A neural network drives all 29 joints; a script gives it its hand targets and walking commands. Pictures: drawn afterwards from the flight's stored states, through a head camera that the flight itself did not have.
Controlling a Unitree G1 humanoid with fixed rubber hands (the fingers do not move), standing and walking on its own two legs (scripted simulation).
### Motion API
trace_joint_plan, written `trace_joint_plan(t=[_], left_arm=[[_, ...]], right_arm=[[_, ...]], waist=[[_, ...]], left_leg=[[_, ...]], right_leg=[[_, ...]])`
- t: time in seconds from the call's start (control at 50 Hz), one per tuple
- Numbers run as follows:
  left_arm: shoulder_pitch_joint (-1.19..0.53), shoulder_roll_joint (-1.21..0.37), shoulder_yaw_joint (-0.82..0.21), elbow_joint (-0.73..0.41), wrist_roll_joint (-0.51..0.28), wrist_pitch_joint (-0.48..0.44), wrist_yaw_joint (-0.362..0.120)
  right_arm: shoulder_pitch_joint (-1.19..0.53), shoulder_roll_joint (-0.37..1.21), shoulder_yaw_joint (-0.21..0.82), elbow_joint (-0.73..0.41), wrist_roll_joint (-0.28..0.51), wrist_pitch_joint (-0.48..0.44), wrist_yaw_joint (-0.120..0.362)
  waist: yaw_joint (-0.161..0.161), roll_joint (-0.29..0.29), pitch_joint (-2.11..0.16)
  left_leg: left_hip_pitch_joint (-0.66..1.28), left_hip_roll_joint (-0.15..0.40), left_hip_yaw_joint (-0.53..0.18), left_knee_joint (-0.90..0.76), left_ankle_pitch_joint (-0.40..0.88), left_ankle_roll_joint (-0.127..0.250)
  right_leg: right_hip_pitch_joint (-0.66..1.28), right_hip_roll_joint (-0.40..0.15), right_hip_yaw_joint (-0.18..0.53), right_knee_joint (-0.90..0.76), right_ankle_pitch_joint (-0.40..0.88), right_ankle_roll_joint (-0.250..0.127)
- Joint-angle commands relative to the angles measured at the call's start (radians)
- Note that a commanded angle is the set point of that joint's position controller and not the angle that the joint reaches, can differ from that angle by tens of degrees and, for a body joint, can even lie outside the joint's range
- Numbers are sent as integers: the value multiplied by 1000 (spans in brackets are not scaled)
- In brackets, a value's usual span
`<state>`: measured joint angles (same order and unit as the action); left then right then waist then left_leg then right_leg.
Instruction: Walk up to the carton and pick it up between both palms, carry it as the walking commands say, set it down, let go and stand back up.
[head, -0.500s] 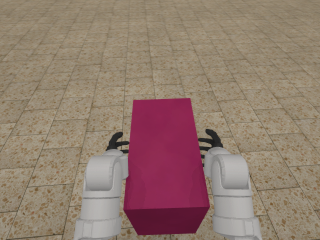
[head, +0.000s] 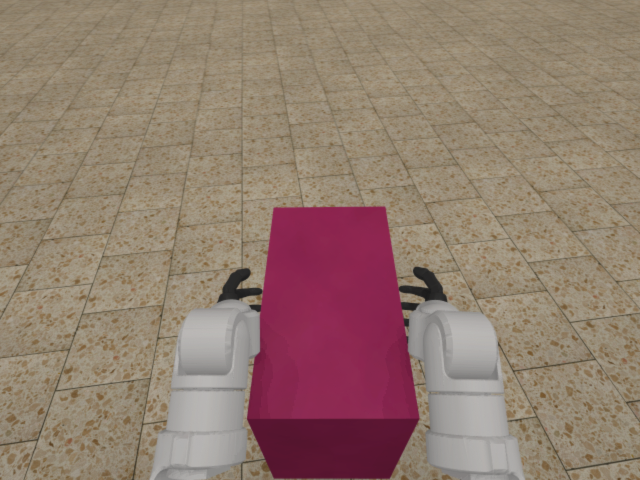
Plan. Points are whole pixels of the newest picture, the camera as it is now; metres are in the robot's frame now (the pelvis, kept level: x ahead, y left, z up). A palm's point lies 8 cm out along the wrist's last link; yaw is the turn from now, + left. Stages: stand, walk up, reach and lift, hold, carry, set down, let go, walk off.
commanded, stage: carry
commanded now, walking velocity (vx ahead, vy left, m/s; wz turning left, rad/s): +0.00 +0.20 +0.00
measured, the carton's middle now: (330, 340) +0.34 +0.00 -0.01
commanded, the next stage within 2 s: none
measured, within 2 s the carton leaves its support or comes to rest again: neither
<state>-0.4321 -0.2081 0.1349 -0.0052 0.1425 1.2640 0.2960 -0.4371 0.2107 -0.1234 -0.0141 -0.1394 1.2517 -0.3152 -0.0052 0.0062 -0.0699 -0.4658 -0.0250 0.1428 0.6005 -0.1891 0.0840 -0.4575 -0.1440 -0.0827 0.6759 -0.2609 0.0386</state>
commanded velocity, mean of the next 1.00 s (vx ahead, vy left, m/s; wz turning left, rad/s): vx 0.00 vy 0.20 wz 0.00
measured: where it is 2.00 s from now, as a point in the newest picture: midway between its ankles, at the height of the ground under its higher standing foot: outside the picture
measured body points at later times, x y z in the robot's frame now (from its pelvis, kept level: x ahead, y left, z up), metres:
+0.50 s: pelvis -0.01 +0.02 +0.01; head +0.01 -0.01 +0.46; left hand +0.31 +0.13 +0.09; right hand +0.31 -0.11 +0.07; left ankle +0.04 +0.10 -0.69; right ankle -0.01 -0.09 -0.72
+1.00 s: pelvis -0.07 +0.12 +0.00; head -0.04 +0.10 +0.45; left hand +0.25 +0.26 +0.07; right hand +0.26 +0.01 +0.07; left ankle -0.01 +0.22 -0.71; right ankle -0.06 +0.01 -0.72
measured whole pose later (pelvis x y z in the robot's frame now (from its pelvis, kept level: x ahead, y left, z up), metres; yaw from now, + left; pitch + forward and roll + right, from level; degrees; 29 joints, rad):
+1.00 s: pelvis -0.07 +0.12 +0.00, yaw +1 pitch +4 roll +0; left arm -0.43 -0.21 0.12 -0.09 0.10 1.26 0.35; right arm -0.45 0.22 -0.11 -0.07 -0.17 1.24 -0.30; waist 0.05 0.03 -0.01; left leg -0.51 0.02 0.09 0.74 -0.34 0.02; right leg -0.41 -0.07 -0.13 0.68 -0.30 -0.01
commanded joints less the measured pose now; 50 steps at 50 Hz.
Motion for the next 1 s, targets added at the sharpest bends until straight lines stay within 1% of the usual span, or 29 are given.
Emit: trace_joint_plan(t=[0.0, 0.04, 0.1, 0.12, 0.16, 0.2, 0.22, 0.24, 0.28, 0.34, 0.38, 0.4, 0.42, 0.44, 0.48, 0.54, 0.58, 0.68, 0.72, 0.74, 0.76, 0.78, 0.8, 0.84, 0.9, 0.92, 0.94, 0.96, 0.98], left_arm=[[-600, -1095, -596, -92, -474, -39, -414], [-595, -1100, -600, -92, -483, -38, -418], [-577, -1092, -592, -88, -486, -36, -420], [-571, -1089, -591, -91, -485, -34, -419], [-563, -1088, -589, -95, -474, -30, -415], [-588, -1091, -598, -107, -468, -29, -409], [-596, -1096, -606, -113, -466, -31, -406], [-579, -1102, -605, -106, -466, -31, -408], [-587, -1102, -601, -131, -475, -30, -411], [-585, -1093, -586, -135, -484, -26, -409], [-559, -1093, -574, -108, -482, -24, -415], [-543, -1091, -571, -96, -485, -24, -420], [-502, -1071, -541, -50, -460, -30, -424], [-504, -1078, -541, -71, -468, -32, -428], [-517, -1085, -537, -84, -466, -34, -428], [-531, -1069, -517, -120, -456, -46, -419], [-517, -1049, -506, -136, -443, -49, -414], [-445, -1020, -514, -153, -399, -49, -395], [-429, -1019, -534, -161, -392, -52, -388], [-420, -1025, -548, -168, -393, -54, -387], [-437, -1037, -578, -184, -409, -47, -387], [-480, -1054, -602, -195, -416, -48, -386], [-508, -1075, -632, -218, -431, -51, -387], [-554, -1087, -648, -248, -467, -51, -396], [-586, -1084, -639, -226, -501, -38, -406], [-580, -1082, -628, -203, -505, -31, -412], [-557, -1078, -614, -174, -507, -25, -419], [-500, -1066, -574, -97, -481, -26, -426], [-488, -1071, -564, -99, -482, -28, -431]], right_arm=[[-537, 1125, 583, -65, 452, -36, 423], [-533, 1120, 585, -81, 445, -37, 417], [-535, 1112, 587, -102, 444, -37, 414], [-526, 1114, 587, -103, 446, -36, 413], [-510, 1118, 587, -97, 454, -34, 417], [-531, 1117, 565, -79, 457, -37, 424], [-538, 1127, 572, -90, 465, -37, 424], [-521, 1136, 588, -89, 462, -33, 422], [-524, 1137, 602, -115, 456, -33, 419], [-535, 1126, 595, -134, 447, -31, 409], [-495, 1117, 596, -111, 431, -29, 402], [-490, 1113, 597, -107, 427, -30, 398], [-488, 1114, 607, -102, 425, -22, 399], [-485, 1121, 606, -92, 431, -24, 401], [-522, 1131, 629, -126, 455, -35, 396], [-532, 1129, 635, -139, 468, -38, 393], [-523, 1117, 632, -146, 467, -37, 389], [-461, 1095, 634, -134, 466, -25, 392], [-433, 1101, 638, -125, 465, -22, 398], [-428, 1108, 639, -124, 465, -23, 406], [-398, 1096, 610, -102, 454, -32, 414], [-406, 1104, 602, -107, 455, -36, 416], [-424, 1121, 609, -118, 459, -38, 418], [-439, 1127, 612, -147, 443, -45, 415], [-440, 1093, 578, -156, 411, -50, 397], [-432, 1086, 574, -148, 400, -49, 391], [-441, 1079, 568, -148, 395, -47, 385], [-427, 1076, 567, -119, 381, -35, 387], [-439, 1086, 575, -114, 395, -33, 388]], waist=[[16, 64, -366], [19, 8, -370], [11, -170, -363], [6, -189, -364], [-4, -104, -358], [-3, 210, -350], [-10, 225, -354], [-5, 167, -380], [4, 108, -402], [9, 132, -429], [26, 81, -438], [34, -11, -428], [31, -273, -378], [33, -298, -342], [22, -136, -331], [20, -190, -355], [23, -217, -367], [27, -270, -400], [15, -209, -424], [16, -96, -451], [7, 186, -451], [-2, 296, -455], [-2, 268, -460], [1, 230, -440], [12, 192, -414], [15, 159, -422], [25, 46, -421], [23, -240, -388], [28, -311, -374]], left_leg=[[151, 196, -204, -183, -22, -4], [89, 166, -158, -128, -53, -33], [64, 97, -94, 38, -116, -66], [94, 103, -111, 84, -130, -64], [194, 129, -155, -15, -139, -48], [254, 275, -371, -278, -70, 20], [303, 332, -419, -298, -20, 75], [312, 334, -391, -275, 7, 105], [308, 293, -299, -232, 31, 91], [311, 260, -240, -206, 116, 70], [245, 231, -185, -145, 172, 29], [107, 190, -151, -33, 160, -19], [-110, 84, -60, 109, -124, -93], [-218, 56, -83, 312, -323, -106], [-235, 82, -180, 427, -261, -107], [-216, 38, -119, 348, -215, -128], [-170, 27, -83, 282, -232, -131], [7, 4, -13, -42, -131, -124], [204, 28, 5, -252, 39, -115], [350, 141, -107, -210, 257, -85], [417, 308, -298, -142, 613, 20], [467, 354, -324, -121, 754, 106], [490, 352, -305, -94, 814, 120], [442, 293, -218, -71, 688, 97], [336, 231, -147, -42, 491, 56], [275, 211, -143, -17, 379, 33], [139, 170, -122, 72, 224, -11], [-73, 68, -53, 204, -188, -77], [-128, 56, -124, 405, -357, -89]], right_leg=[[119, 4, -5, -12, -29, -40], [179, -37, 50, -64, 9, -58], [152, -181, 211, -187, 12, -98], [107, -212, 233, -191, 8, -96], [6, -163, 160, -119, -78, -56], [-101, 46, -41, 156, -197, -6], [-153, 88, -37, 294, -323, -6], [-132, 75, 3, 373, -324, -14], [-95, 65, 10, 328, -267, -18], [42, 108, -39, 92, -245, -35], [231, 57, -28, -192, -11, -48], [359, -65, 122, -266, 43, -66], [422, -327, 428, -270, 386, -175], [410, -411, 483, -282, 626, -258], [450, -320, 323, -211, 767, -206], [522, -204, 166, -143, 901, -151], [521, -191, 138, -131, 916, -146], [492, -168, 97, -71, 795, -98], [389, -129, 72, -13, 597, -50], [242, -96, 52, 66, 360, -23], [16, 9, -18, 145, -57, 20], [-74, 62, -28, 230, -398, 16], [-85, 80, -14, 294, -443, 0], [-61, 73, -7, 256, -341, -5], [104, 89, -43, -56, -68, -17], [200, 56, -21, -156, 21, -33], [327, -52, 112, -226, 125, -55], [395, -308, 414, -256, 467, -172], [382, -394, 486, -281, 618, -255]])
